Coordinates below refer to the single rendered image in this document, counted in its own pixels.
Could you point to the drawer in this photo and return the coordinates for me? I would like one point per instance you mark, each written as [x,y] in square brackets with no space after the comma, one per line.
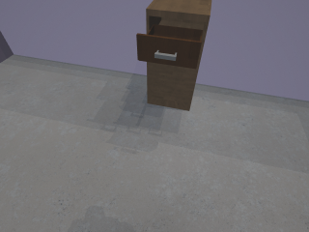
[186,42]

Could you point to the cabinet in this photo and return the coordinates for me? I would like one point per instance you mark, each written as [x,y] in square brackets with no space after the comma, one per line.
[167,85]

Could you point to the handle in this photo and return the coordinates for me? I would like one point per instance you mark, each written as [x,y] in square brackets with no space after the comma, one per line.
[165,56]

